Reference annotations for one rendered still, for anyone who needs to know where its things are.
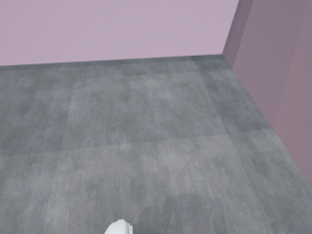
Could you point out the robot left thigh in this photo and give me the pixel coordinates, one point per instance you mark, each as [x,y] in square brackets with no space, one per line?
[119,227]

